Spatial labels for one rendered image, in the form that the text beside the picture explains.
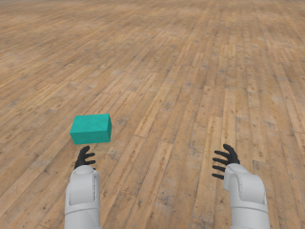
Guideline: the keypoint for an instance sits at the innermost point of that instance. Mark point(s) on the carton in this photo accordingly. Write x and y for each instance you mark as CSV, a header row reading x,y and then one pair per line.
x,y
91,128

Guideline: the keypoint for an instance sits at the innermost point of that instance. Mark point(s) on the right robot hand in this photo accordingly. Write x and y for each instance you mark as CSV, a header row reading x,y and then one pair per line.
x,y
231,156

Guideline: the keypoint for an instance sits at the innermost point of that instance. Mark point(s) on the right robot forearm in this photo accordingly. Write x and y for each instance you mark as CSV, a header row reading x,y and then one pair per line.
x,y
247,198

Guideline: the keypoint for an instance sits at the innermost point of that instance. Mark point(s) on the left robot hand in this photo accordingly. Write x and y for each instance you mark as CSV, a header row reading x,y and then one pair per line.
x,y
82,156

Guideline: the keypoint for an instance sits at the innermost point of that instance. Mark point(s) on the left robot forearm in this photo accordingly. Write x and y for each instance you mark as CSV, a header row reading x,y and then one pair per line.
x,y
82,201

